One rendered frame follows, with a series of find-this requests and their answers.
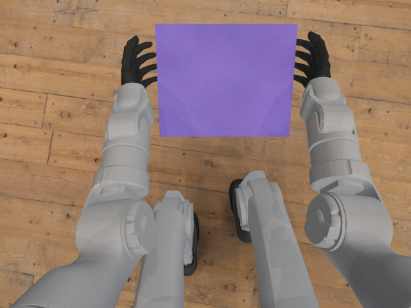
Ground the left robot forearm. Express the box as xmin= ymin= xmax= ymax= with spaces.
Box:
xmin=75 ymin=83 xmax=155 ymax=245

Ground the carton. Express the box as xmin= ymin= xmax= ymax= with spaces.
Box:
xmin=155 ymin=24 xmax=298 ymax=137

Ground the robot right upper arm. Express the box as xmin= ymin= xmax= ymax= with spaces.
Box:
xmin=304 ymin=192 xmax=411 ymax=308

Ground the right robot foot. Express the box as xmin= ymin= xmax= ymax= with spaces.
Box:
xmin=229 ymin=179 xmax=252 ymax=243

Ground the robot right hand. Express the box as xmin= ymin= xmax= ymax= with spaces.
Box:
xmin=293 ymin=31 xmax=331 ymax=88

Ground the robot left upper arm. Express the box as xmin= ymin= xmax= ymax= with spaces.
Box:
xmin=9 ymin=198 xmax=158 ymax=308

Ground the robot left thigh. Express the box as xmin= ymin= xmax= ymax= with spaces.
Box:
xmin=133 ymin=197 xmax=194 ymax=308

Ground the robot left hand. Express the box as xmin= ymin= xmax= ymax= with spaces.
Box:
xmin=121 ymin=36 xmax=157 ymax=89

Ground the right robot forearm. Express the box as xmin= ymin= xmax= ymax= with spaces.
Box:
xmin=300 ymin=77 xmax=393 ymax=235

